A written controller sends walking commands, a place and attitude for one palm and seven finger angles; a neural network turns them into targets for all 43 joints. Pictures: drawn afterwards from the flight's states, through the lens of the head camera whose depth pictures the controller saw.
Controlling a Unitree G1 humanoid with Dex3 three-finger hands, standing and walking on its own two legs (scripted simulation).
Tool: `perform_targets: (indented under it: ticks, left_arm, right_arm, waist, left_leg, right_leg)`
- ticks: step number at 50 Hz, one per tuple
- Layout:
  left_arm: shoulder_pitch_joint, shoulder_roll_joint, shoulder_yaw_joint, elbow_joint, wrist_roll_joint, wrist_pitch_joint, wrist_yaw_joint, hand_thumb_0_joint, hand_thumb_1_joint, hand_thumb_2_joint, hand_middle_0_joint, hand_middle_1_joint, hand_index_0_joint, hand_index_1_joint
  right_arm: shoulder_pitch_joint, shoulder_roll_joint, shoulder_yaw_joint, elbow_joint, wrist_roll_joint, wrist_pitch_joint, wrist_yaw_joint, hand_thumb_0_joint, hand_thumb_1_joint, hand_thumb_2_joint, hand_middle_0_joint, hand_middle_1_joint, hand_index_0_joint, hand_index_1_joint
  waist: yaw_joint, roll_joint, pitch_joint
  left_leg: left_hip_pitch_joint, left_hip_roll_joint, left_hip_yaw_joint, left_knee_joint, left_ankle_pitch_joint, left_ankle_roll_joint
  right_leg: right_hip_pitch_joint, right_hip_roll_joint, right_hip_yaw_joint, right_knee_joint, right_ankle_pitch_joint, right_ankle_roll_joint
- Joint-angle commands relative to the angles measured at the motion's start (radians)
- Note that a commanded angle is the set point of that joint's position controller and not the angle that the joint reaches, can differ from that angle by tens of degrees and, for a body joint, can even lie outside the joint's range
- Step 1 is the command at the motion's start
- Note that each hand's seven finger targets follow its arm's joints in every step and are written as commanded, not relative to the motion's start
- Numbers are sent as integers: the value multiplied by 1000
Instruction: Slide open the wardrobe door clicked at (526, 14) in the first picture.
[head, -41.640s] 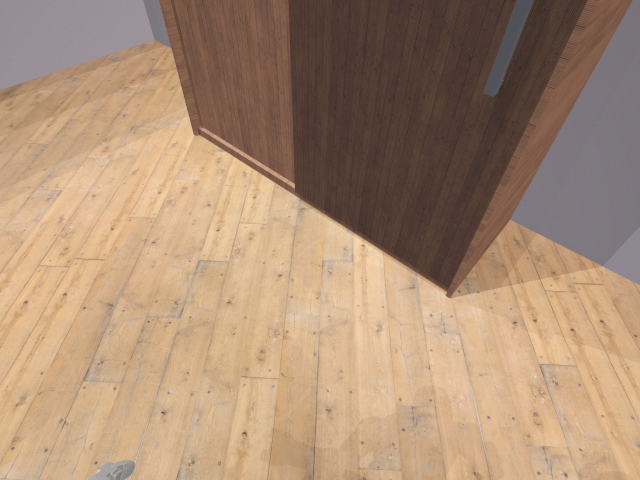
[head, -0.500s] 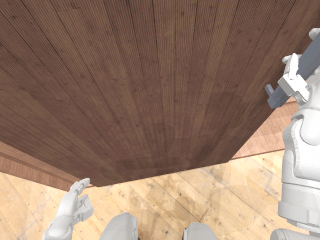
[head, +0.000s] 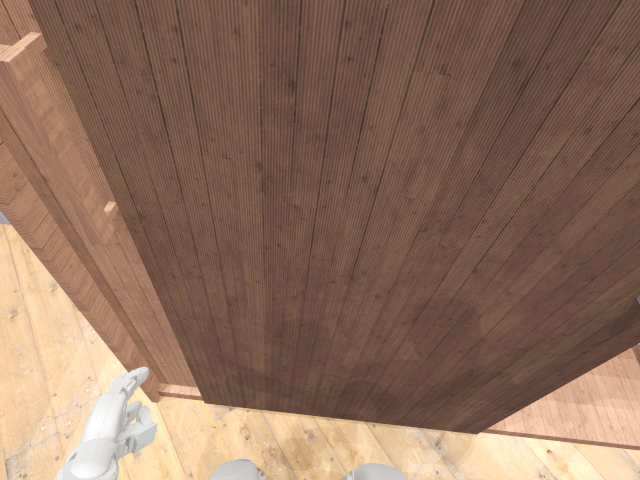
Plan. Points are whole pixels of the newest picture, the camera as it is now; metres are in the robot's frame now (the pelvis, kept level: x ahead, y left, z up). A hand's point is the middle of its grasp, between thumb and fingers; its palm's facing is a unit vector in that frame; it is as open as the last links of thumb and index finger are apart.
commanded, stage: stop walking and hold the door there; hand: right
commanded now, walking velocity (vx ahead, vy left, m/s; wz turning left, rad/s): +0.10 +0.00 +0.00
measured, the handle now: out of the picture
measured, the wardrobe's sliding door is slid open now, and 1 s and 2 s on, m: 0.62 0.62 0.62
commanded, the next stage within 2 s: none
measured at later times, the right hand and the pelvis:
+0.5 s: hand out of the picture +0.31 -0.38 +0.17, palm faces +0.59 +0.76 -0.25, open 6.8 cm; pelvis -0.06 -0.03 +0.01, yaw +6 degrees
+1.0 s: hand out of the picture +0.30 -0.38 +0.17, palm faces +0.57 +0.79 -0.22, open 6.5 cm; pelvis -0.10 -0.04 +0.01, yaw +6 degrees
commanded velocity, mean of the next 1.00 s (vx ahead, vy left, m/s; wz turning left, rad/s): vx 0.05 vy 0.04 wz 0.00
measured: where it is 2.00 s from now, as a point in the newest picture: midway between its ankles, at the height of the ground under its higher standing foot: outside the picture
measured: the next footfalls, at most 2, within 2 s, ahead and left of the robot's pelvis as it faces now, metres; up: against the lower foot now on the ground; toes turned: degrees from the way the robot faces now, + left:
right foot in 0.16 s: +0.02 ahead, -0.14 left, +0.00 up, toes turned +0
left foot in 0.46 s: -0.04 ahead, +0.09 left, +0.00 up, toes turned +9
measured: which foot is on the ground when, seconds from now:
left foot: down 0.00-0.16, up 0.18-0.44, down 0.46-1.00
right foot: up 0.00-0.14, down 0.16-1.00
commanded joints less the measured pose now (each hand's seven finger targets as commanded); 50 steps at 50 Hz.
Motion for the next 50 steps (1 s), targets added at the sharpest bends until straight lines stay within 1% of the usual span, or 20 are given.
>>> perform_targets:
  ticks: [1, 5, 6, 7, 8, 9, 10, 12, 15, 18, 21, 24, 26, 29, 31, 34, 39, 43, 46, 50]
  left_arm:
    - [-7, 79, 19, -121, 8, -52, 9, 0, 900, 900, -200, -300, -200, -300]
    - [44, 74, 18, -112, 21, -64, 15, 0, 900, 900, -200, -300, -200, -300]
    - [65, 87, 22, -111, 23, -63, 15, 0, 900, 900, -200, -300, -200, -300]
    - [75, 106, 26, -123, 25, -58, 15, 0, 900, 900, -200, -300, -200, -300]
    - [57, 134, 28, -136, 24, -56, 16, 0, 900, 900, -200, -300, -200, -300]
    - [57, 111, 20, -153, 25, -54, 14, 0, 900, 900, -200, -300, -200, -300]
    - [60, 54, 16, -153, 14, -57, 14, 0, 900, 900, -200, -300, -200, -300]
    - [87, 77, 27, -129, 18, -57, 20, 0, 900, 900, -200, -300, -200, -300]
    - [136, 82, 27, -117, 22, -58, 18, 0, 900, 900, -200, -300, -200, -300]
    - [150, 81, 10, -120, 26, -56, 18, 0, 900, 900, -200, -300, -200, -300]
    - [137, 95, 11, -119, 32, -47, 16, 0, 900, 900, -200, -300, -200, -300]
    - [149, 84, 11, -118, 29, -37, 24, 0, 900, 900, -200, -300, -200, -300]
    - [144, 79, 16, -109, 10, -37, 26, 0, 900, 900, -200, -300, -200, -300]
    - [131, 82, 7, -100, 11, -38, 42, 0, 900, 900, -200, -300, -200, -300]
    - [127, 96, 10, -97, 16, -38, 48, 0, 900, 900, -200, -300, -200, -300]
    - [123, 99, 1, -99, 17, -29, 52, 0, 900, 900, -200, -300, -200, -300]
    - [142, 108, 12, -104, 9, -33, 54, 0, 900, 900, -200, -300, -200, -300]
    - [167, 112, 18, -96, 4, -31, 50, 0, 900, 900, -200, -300, -200, -300]
    - [169, 114, 22, -92, 2, -34, 46, 0, 900, 900, -200, -300, -200, -300]
    - [172, 120, 20, -81, 5, -32, 48, 0, 900, 900, -200, -300, -200, -300]
  right_arm:
    - [-203, -398, -96, -125, -10, -67, -24, 0, -900, -900, 450, 1400, 450, 1400]
    - [-269, -339, -21, -160, -23, -85, -22, 0, -900, -900, 450, 1400, 450, 1400]
    - [-287, -331, -7, -181, -24, -96, -20, 0, -900, -900, 450, 1400, 450, 1400]
    - [-306, -300, 28, -218, -22, -110, -13, 0, -900, -900, 450, 1400, 450, 1400]
    - [-321, -284, 44, -281, -9, -126, -16, 0, -900, -900, 450, 1400, 450, 1400]
    - [-369, -296, 55, -320, -19, -118, -24, 0, -900, -900, 450, 1400, 450, 1400]
    - [-346, -224, 122, -264, -31, -101, -17, 0, -900, -900, 450, 1400, 450, 1400]
    - [-315, -288, 73, -211, -34, -72, -17, 0, -900, -900, 450, 1400, 450, 1400]
    - [-327, -245, 119, -256, -33, -62, -5, 0, -900, -900, 450, 1400, 450, 1400]
    - [-322, -239, 148, -214, -30, -42, 3, 0, -900, -900, 450, 1400, 450, 1400]
    - [-317, -350, 52, -157, -36, -39, -8, 0, -900, -900, 450, 1400, 450, 1400]
    - [-307, -426, -12, -41, -39, -34, -20, 0, -900, -900, 450, 1400, 450, 1400]
    - [-348, -423, -20, 11, -21, -26, -17, 0, -900, -900, 450, 1400, 450, 1400]
    - [-414, -382, 33, 57, -20, -18, -11, 0, -900, -900, 450, 1400, 450, 1400]
    - [-444, -327, 94, 57, -23, -25, -3, 0, -900, -900, 450, 1400, 450, 1400]
    - [-446, -322, 116, 104, -29, -31, -8, 0, -900, -900, 450, 1400, 450, 1400]
    - [-467, -306, 146, 149, -31, -39, -11, 0, -900, -900, 450, 1400, 450, 1400]
    - [-515, -315, 164, 235, -32, -34, -7, 0, -900, -900, 450, 1400, 450, 1400]
    - [-578, -326, 164, 243, -36, -44, -5, 0, -900, -900, 450, 1400, 450, 1400]
    - [-560, -321, 164, 276, -38, -51, -2, 0, -900, -900, 450, 1400, 450, 1400]
  waist:
    - [-26, 254, -324]
    - [-7, 176, -300]
    - [4, 94, -281]
    - [4, -58, -243]
    - [-1, -297, -179]
    - [-15, -348, -170]
    - [-2, -224, -160]
    - [-19, -149, -161]
    - [-17, -182, -237]
    - [6, -223, -246]
    - [-5, -162, -301]
    - [18, 44, -323]
    - [-4, 205, -342]
    - [5, 147, -287]
    - [8, 14, -269]
    - [1, -130, -185]
    - [-2, -107, -228]
    - [16, 19, -249]
    - [22, 77, -242]
    - [16, 41, -231]
  left_leg:
    - [101, 263, -226, -294, -69, 87]
    - [22, 186, -176, -313, -308, 57]
    - [7, 142, -143, -275, -347, 35]
    - [0, 62, -95, -159, -357, 8]
    - [-30, -31, 3, 62, -318, -23]
    - [-25, -84, -26, 317, -303, -17]
    - [-7, -78, -80, 449, -257, -12]
    - [-50, -42, -83, 438, -185, -29]
    - [-44, -68, 20, 195, -231, -36]
    - [8, -83, 53, -4, -216, -30]
    - [215, -42, 18, -193, -33, -13]
    - [364, 150, -140, -142, 320, 64]
    - [378, 178, -182, -137, 398, 88]
    - [238, 148, -134, -154, 186, 53]
    - [122, 51, -62, -112, 11, 1]
    - [119, -23, -26, -10, -190, -21]
    - [201, -12, -33, -83, -137, -14]
    - [148, 58, -102, -208, -179, 8]
    - [30, 105, -171, -267, -309, 31]
    - [50, 51, -103, -198, -246, 5]
  right_leg:
    - [118, -16, -8, -205, 14, -17]
    - [265, 0, -57, -594, 81, -40]
    - [299, -10, -57, -716, 126, -38]
    - [250, -85, 40, -836, 44, -60]
    - [166, -262, 255, -1013, -110, -116]
    - [59, -371, 391, -1080, -92, -192]
    - [-13, -360, 351, -1072, -93, -205]
    - [83, -304, 209, -947, 185, -189]
    - [303, -238, 74, -819, 580, -142]
    - [378, -250, 90, -772, 747, -125]
    - [278, -239, 54, -699, 670, -85]
    - [68, -133, -57, -593, 339, -29]
    - [25, -81, -36, -530, 152, -26]
    - [131, -94, -15, -661, 229, -42]
    - [236, -162, 33, -737, 402, -64]
    - [121, -278, 214, -917, 204, -128]
    - [113, -236, 117, -876, 196, -111]
    - [142, -143, 6, -765, 146, -54]
    - [196, -115, -8, -680, 130, -44]
    - [183, -158, 52, -754, 182, -64]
